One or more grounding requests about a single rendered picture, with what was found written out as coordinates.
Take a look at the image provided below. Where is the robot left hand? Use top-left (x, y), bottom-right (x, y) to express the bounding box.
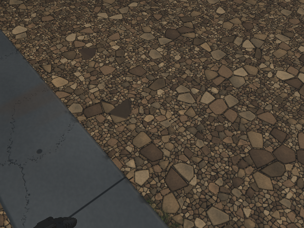
top-left (33, 217), bottom-right (77, 228)

